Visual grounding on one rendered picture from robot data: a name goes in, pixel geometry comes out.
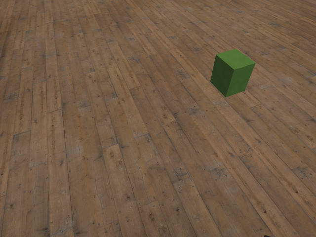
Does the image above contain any carton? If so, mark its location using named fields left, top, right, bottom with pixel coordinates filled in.
left=210, top=49, right=256, bottom=97

